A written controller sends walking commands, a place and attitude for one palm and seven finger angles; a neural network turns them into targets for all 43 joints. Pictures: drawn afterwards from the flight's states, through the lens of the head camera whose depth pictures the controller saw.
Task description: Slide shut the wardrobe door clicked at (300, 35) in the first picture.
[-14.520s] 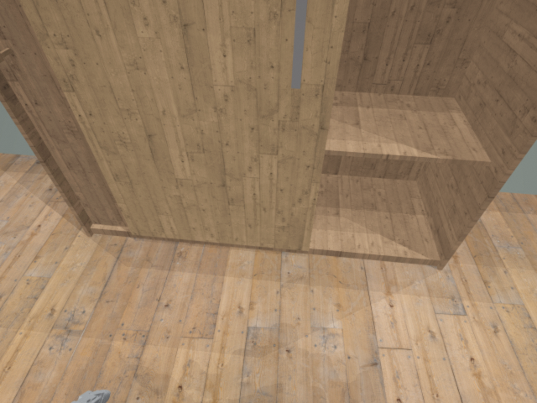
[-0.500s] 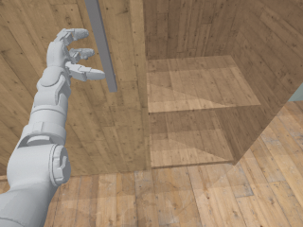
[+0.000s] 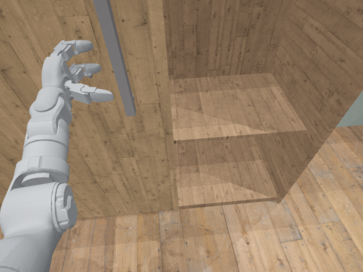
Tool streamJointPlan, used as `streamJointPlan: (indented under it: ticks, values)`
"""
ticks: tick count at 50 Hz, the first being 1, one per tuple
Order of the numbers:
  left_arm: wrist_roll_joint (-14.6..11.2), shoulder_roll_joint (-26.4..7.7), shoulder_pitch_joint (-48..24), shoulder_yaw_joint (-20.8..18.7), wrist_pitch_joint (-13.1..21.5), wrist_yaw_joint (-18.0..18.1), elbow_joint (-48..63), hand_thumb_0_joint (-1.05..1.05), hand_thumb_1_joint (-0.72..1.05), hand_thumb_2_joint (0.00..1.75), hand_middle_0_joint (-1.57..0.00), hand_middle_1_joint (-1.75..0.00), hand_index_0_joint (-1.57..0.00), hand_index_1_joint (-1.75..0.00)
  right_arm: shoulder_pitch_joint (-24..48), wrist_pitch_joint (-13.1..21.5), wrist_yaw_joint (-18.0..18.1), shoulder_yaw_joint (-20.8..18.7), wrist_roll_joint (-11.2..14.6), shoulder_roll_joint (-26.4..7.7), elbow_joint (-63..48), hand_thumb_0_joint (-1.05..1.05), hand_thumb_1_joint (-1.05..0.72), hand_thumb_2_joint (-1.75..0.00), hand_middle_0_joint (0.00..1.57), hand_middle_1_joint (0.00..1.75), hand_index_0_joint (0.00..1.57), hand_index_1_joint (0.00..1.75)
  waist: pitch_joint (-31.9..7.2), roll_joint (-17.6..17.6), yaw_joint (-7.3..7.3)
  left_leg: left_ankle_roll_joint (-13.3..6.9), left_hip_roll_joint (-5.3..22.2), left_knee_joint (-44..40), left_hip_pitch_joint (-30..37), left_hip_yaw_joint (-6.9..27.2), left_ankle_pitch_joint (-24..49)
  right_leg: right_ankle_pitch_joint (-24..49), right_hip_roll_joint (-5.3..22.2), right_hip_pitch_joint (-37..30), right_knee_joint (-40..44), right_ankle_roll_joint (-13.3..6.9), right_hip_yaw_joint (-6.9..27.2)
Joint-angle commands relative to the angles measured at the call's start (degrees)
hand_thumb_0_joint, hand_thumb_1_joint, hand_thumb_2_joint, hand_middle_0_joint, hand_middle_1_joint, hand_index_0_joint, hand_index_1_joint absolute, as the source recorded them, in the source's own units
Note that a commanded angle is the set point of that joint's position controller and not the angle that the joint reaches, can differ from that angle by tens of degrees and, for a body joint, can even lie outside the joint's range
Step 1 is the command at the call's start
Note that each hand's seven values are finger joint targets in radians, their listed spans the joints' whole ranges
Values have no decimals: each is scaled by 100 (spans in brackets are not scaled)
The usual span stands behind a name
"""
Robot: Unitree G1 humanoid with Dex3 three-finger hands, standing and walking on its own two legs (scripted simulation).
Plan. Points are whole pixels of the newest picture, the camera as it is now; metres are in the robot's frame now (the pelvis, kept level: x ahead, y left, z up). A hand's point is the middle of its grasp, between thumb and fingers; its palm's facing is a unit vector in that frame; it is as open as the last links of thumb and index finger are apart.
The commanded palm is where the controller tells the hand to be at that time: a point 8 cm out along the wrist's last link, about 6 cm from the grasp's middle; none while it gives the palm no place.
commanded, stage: move the hooked fingers beside the handle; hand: left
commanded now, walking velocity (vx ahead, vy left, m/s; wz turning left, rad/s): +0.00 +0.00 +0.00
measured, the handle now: (118, 55) +0.52 +0.14 +0.23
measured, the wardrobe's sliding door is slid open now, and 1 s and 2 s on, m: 0.57 0.57 0.57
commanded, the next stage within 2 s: feel for the door with the fingertips in 0.90 s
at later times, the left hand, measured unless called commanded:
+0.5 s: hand (92, 73) +0.47 +0.19 +0.22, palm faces +0.09 -1.00 +0.01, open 14.0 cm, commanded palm +0.45 +0.24 +0.21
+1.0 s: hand (87, 77) +0.45 +0.19 +0.22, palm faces +0.09 -1.00 +0.01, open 14.0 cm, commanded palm +0.44 +0.24 +0.21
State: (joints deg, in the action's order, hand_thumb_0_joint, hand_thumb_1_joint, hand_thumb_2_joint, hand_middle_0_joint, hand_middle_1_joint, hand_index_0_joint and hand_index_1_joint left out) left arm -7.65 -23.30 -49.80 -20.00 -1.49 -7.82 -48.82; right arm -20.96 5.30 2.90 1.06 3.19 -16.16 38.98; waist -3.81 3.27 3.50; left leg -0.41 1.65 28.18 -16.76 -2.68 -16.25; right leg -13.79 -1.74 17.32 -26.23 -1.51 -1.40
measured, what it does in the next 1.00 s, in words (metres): stands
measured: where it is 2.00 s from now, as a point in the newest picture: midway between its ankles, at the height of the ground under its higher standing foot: outside the picture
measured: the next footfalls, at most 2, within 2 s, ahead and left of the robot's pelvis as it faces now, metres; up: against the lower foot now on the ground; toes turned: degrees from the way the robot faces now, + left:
none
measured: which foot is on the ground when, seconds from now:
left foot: down 0.00-1.00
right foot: down 0.00-1.00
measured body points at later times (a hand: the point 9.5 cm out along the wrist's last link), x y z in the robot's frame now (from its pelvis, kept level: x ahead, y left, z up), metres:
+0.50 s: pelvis -0.01 +0.01 +0.00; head +0.02 +0.00 +0.45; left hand +0.46 +0.24 +0.22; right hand +0.07 -0.24 -0.12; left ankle -0.02 +0.11 -0.74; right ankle -0.01 -0.10 -0.74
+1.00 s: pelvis +0.00 +0.01 +0.00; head +0.01 +0.00 +0.45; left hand +0.44 +0.25 +0.22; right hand +0.10 -0.24 -0.11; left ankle -0.02 +0.11 -0.74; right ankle -0.01 -0.10 -0.74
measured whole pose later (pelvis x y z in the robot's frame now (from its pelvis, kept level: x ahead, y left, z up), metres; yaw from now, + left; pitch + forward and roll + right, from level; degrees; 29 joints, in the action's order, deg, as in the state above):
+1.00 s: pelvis +0.00 +0.01 +0.00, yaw +1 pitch +4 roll -1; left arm -8.4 -20.4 -49.1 -17.2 -3.8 -6.4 -44.5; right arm -18.4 7.0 3.0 1.3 3.0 -15.3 39.5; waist -3.2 2.8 2.4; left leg -1.4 0.5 27.5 -15.7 -2.5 -16.0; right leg -13.3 -0.6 15.8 -24.9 -0.4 -1.5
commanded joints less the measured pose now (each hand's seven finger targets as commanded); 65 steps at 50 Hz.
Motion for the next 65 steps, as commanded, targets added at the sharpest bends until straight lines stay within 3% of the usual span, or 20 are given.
streamJointPlan:
  ticks: [1,5,9,10,14,17,22,24,26,31,34,38,39,45,47,49,52,55,58,65]
  values:
    - [-122,-1425,-2557,-167,231,-99,1240,0,-50,30,-30,-120,-30,-120,94,202,98,-230,27,-723,-674,0,-90,-90,20,30,20,30,-1649,-371,-22,-247,-145,-134,698,92,1854,2213,38,-824,209,53,34]
    - [-187,-1138,-2801,137,99,-138,1235,0,-50,30,-30,-120,-30,-120,172,223,123,-210,50,-722,-661,0,-90,-90,20,30,20,30,-1342,-257,85,-245,-151,-179,714,145,1513,1745,50,-509,318,52,32]
    - [-194,-999,-3353,310,273,-42,1622,0,-50,30,-30,-120,-30,-120,222,304,140,-186,20,-674,-627,0,-90,-90,20,30,20,30,-1512,106,157,-222,-145,-145,951,211,1481,1485,49,-351,347,36,45]
    - [-206,-1188,-3437,135,310,7,1505,0,-50,30,-30,-120,-30,-120,187,332,154,-194,11,-692,-564,0,-90,-90,20,30,20,30,-1544,-173,175,-220,-130,-163,925,283,1423,1410,27,-350,348,45,23]
    - [-130,-1162,-3642,171,417,93,1168,0,-50,30,-30,-120,-30,-120,128,398,153,-166,-26,-698,-469,0,-90,-90,20,30,20,30,-1637,-29,165,-187,-142,-178,927,303,1419,1324,58,-346,298,34,13]
    - [-8,-1154,-3655,188,401,144,568,0,-50,30,-30,-120,-30,-120,18,428,138,-145,-37,-703,-378,0,-90,-90,20,30,20,30,-1432,-227,210,-175,-128,-206,745,350,1314,1234,58,-185,274,42,-8]
    - [47,-1419,-3365,-132,543,139,560,0,-50,30,-30,-120,-30,-120,-102,431,92,-189,-76,-726,-458,0,-90,-90,20,30,20,30,-2033,-212,26,-159,-108,-124,889,295,1874,1779,56,-521,120,13,17]
    - [41,-1551,-3170,-218,578,104,413,0,-50,30,-30,-120,-30,-120,-170,381,91,-193,-83,-757,-461,0,-90,-90,20,30,20,30,-1911,-356,5,-165,-102,-119,743,286,1941,1855,50,-613,122,9,-1]
    - [32,-1387,-3328,-101,618,67,576,0,-50,30,-30,-120,-30,-120,-182,392,77,-212,-71,-745,-471,0,-90,-90,20,30,20,30,-1814,-345,72,-163,-68,-148,812,295,1953,1830,24,-471,130,21,-3]
    - [-56,-1372,-3108,-153,635,29,1540,0,-50,30,-30,-120,-30,-120,-102,406,47,-265,-60,-711,-563,0,-90,-90,20,30,20,30,-2268,117,-62,-121,-31,-97,1303,294,2653,2180,-3,-654,118,-6,-4]
    - [-119,-1180,-2687,-70,410,31,1420,0,-50,30,-30,-120,-30,-120,-56,358,47,-263,-44,-729,-557,0,-90,-90,20,30,20,30,-1821,-204,-75,-146,-16,-183,1065,257,2458,2053,-25,-645,205,-1,-60]
    - [-100,-959,-2711,109,141,59,1539,0,-50,30,-30,-120,-30,-120,31,342,57,-265,-13,-703,-560,0,-90,-90,20,30,20,30,-1498,-112,-14,-160,-39,-261,973,241,2119,1835,-10,-482,281,2,-57]
    - [-84,-1163,-2636,-59,134,98,1589,0,-50,30,-30,-120,-30,-120,30,330,62,-270,-27,-723,-571,0,-90,-90,20,30,20,30,-1528,-113,-80,-163,-40,-254,957,239,2137,1820,-7,-568,280,-19,-71]
    - [-129,-1063,-3147,88,239,137,2072,0,-50,30,-30,-120,-30,-120,136,383,89,-243,-40,-670,-571,0,-90,-90,20,30,20,30,-1925,19,39,-157,-55,-182,1327,288,2311,1959,-4,-564,253,-4,-26]
    - [-116,-928,-3167,202,225,133,1912,0,-50,30,-30,-120,-30,-120,166,389,97,-232,-27,-642,-540,0,-90,-90,20,30,20,30,-1849,-52,81,-149,-51,-173,1349,292,2239,1893,-4,-473,262,10,-32]
    - [-102,-1070,-2967,53,167,165,1707,0,-50,30,-30,-120,-30,-120,162,377,94,-222,-48,-674,-532,0,-90,-90,20,30,20,30,-1786,-174,-3,-150,-59,-184,1221,289,2231,1919,13,-575,260,-3,-56]
    - [-101,-861,-2997,211,5,142,1283,0,-50,30,-30,-120,-30,-120,197,342,104,-199,-16,-663,-508,0,-90,-90,20,30,20,30,-1509,-282,70,-160,-89,-207,1000,266,1978,1843,32,-453,281,15,-48]
    - [-92,-548,-3100,475,-35,188,1247,0,-50,30,-30,-120,-30,-120,270,322,84,-181,-8,-639,-533,0,-90,-90,20,30,20,30,-1420,-87,113,-154,-100,-196,997,280,1888,1736,56,-338,278,8,-59]
    - [-146,-721,-3271,282,50,262,1313,0,-50,30,-30,-120,-30,-120,235,323,91,-194,-25,-647,-521,0,-90,-90,20,30,20,30,-1671,-363,91,-162,-101,-179,999,292,1871,1778,48,-478,267,18,-32]
    - [-61,-453,-3444,460,339,499,1647,0,-50,30,-30,-120,-30,-120,279,374,43,-191,-60,-567,-482,0,-90,-90,20,30,20,30,-1941,-87,56,-157,-95,-114,1209,284,2166,1981,43,-552,188,14,-10]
